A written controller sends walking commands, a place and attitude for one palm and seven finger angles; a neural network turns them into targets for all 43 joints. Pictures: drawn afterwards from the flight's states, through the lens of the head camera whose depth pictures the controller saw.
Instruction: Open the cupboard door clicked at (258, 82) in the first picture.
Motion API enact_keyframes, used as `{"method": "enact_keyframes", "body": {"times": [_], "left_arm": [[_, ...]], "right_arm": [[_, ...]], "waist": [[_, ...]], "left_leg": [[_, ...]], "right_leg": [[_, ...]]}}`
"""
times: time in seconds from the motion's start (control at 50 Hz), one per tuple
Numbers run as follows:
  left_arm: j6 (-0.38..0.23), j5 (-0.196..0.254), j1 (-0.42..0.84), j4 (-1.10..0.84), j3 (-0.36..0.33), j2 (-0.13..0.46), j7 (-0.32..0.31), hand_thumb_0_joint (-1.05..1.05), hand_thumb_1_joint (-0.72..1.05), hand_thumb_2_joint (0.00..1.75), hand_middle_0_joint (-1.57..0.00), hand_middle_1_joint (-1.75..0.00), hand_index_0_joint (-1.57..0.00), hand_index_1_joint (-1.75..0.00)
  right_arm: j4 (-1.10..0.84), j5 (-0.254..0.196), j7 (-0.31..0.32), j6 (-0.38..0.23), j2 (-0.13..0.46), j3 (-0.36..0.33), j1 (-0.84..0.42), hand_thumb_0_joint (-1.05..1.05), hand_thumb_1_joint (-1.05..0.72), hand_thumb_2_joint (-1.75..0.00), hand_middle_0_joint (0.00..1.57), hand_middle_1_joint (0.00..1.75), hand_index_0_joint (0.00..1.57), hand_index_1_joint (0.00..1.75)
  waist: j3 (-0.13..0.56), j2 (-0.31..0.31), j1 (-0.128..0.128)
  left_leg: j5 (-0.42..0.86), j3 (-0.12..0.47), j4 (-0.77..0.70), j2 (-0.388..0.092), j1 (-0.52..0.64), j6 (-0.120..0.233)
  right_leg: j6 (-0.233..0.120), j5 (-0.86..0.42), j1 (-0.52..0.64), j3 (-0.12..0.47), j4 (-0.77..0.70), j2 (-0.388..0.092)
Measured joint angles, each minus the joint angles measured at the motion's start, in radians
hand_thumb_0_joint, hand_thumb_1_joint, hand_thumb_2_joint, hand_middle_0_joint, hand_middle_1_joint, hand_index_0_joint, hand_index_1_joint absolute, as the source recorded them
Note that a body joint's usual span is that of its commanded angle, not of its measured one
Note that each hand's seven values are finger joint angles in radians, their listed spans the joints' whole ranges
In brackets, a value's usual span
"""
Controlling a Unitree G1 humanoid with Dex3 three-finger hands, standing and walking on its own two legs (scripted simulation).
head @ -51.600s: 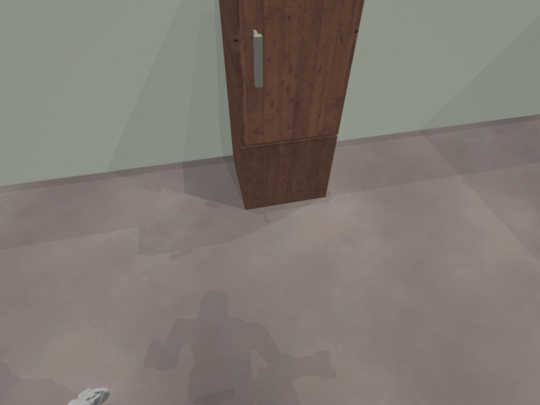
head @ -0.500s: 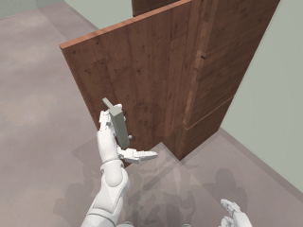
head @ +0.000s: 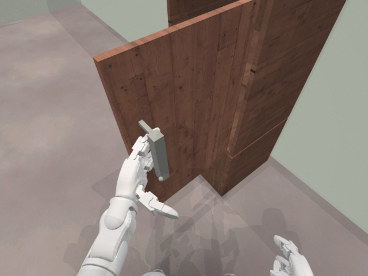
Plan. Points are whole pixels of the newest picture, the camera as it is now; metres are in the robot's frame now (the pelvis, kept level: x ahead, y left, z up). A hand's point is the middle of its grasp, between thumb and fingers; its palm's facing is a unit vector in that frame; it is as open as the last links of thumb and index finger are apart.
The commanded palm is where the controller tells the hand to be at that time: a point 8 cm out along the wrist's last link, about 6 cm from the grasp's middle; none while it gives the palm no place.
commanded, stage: slide the hand sideways off the handle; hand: left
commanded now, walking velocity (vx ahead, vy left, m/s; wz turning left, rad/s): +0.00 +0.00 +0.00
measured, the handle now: (153, 151) +0.37 +0.10 +0.06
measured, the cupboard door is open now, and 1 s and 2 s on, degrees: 93 92 92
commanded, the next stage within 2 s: draw the hand back to the body in 0.88 s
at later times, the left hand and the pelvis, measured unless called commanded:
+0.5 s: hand (143, 196) +0.27 +0.10 +0.05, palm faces -0.09 -1.00 -0.03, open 16.3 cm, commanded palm +0.24 +0.16 +0.06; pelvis +0.01 -0.01 -0.01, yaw +0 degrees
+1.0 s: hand (121, 211) +0.23 +0.14 +0.06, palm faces -0.06 -1.00 -0.05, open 16.3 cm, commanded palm +0.21 +0.19 +0.06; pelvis +0.01 -0.02 -0.02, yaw +1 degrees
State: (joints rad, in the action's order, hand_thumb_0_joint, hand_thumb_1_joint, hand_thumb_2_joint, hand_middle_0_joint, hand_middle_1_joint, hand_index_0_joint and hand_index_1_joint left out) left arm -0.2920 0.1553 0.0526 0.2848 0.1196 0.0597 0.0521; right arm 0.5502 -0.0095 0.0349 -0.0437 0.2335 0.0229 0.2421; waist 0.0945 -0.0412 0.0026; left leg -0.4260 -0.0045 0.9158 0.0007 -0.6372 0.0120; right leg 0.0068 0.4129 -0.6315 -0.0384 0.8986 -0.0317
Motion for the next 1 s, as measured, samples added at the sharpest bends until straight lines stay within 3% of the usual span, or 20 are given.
{"method": "enact_keyframes", "body": {"times": [0.1, 0.16, 0.34, 0.54, 0.7, 0.84, 1.0], "left_arm": [[-0.032, -0.081, -0.058, -0.061, 0.008, -0.006, -0.048, -0.01, -0.50, 0.30, -0.16, -0.31, -0.16, -0.31], [-0.034, -0.096, -0.088, -0.092, 0.004, 0.018, -0.044, -0.01, -0.50, 0.30, -0.16, -0.31, -0.16, -0.31], [-0.003, -0.039, -0.179, -0.206, -0.026, 0.060, 0.004, -0.01, -0.50, 0.30, -0.17, -0.31, -0.16, -0.30], [0.025, -0.024, -0.289, -0.281, -0.072, 0.078, 0.060, -0.01, -0.50, 0.30, -0.16, -0.31, -0.15, -0.30], [-0.015, 0.021, -0.401, -0.366, -0.126, 0.110, 0.108, -0.01, -0.50, 0.30, -0.15, -0.30, -0.15, -0.30], [-0.009, 0.046, -0.426, -0.372, -0.157, 0.134, 0.165, -0.01, -0.50, 0.30, -0.15, -0.30, -0.15, -0.30], [-0.016, 0.082, -0.437, -0.398, -0.191, 0.144, 0.181, -0.01, -0.50, 0.30, -0.15, -0.30, -0.15, -0.30]], "right_arm": [[-0.033, 0.013, -0.031, -0.006, -0.011, -0.004, -0.002, 0.01, -0.90, -0.90, 0.20, 0.30, 0.20, 0.30], [-0.043, 0.014, -0.034, 0.001, -0.016, -0.003, -0.012, 0.01, -0.90, -0.90, 0.20, 0.30, 0.21, 0.30], [-0.046, 0.002, -0.013, -0.015, -0.017, 0.006, -0.012, 0.01, -0.90, -0.90, 0.20, 0.30, 0.21, 0.30], [-0.068, 0.001, -0.005, -0.030, -0.010, 0.006, -0.002, 0.01, -0.90, -0.90, 0.20, 0.30, 0.21, 0.30], [-0.079, -0.002, 0.006, -0.057, 0.007, -0.006, 0.004, 0.01, -0.90, -0.90, 0.20, 0.30, 0.21, 0.30], [-0.080, -0.005, 0.017, -0.070, 0.015, -0.006, -0.003, 0.01, -0.90, -0.90, 0.20, 0.30, 0.21, 0.30], [-0.078, -0.010, 0.028, -0.093, 0.015, -0.003, 0.011, 0.01, -0.90, -0.90, 0.20, 0.30, 0.21, 0.30]], "waist": [[0.005, 0.020, -0.002], [0.000, 0.019, -0.001], [0.001, -0.009, 0.008], [0.016, -0.002, 0.012], [0.024, -0.007, 0.015], [0.024, -0.009, 0.014], [0.029, -0.016, 0.009]], "left_leg": [[-0.012, -0.006, 0.028, 0.000, -0.030, 0.001], [-0.023, -0.006, 0.050, -0.004, -0.044, 0.000], [-0.034, 0.007, 0.057, -0.007, -0.043, -0.004], [-0.047, 0.014, 0.057, -0.010, -0.040, -0.014], [-0.061, 0.029, 0.077, -0.015, -0.052, -0.024], [-0.070, 0.037, 0.106, -0.018, -0.081, -0.029], [-0.077, 0.045, 0.125, -0.021, -0.096, -0.030]], "right_leg": [[0.000, 0.014, -0.035, 0.007, 0.034, 0.000], [-0.002, 0.022, -0.048, 0.007, 0.053, 0.003], [-0.005, 0.032, -0.039, -0.006, 0.050, 0.006], [-0.014, 0.052, -0.040, -0.012, 0.061, 0.009], [-0.022, 0.068, -0.045, -0.027, 0.078, 0.014], [-0.028, 0.079, -0.072, -0.034, 0.105, 0.017], [-0.028, 0.082, -0.081, -0.041, 0.114, 0.020]]}}
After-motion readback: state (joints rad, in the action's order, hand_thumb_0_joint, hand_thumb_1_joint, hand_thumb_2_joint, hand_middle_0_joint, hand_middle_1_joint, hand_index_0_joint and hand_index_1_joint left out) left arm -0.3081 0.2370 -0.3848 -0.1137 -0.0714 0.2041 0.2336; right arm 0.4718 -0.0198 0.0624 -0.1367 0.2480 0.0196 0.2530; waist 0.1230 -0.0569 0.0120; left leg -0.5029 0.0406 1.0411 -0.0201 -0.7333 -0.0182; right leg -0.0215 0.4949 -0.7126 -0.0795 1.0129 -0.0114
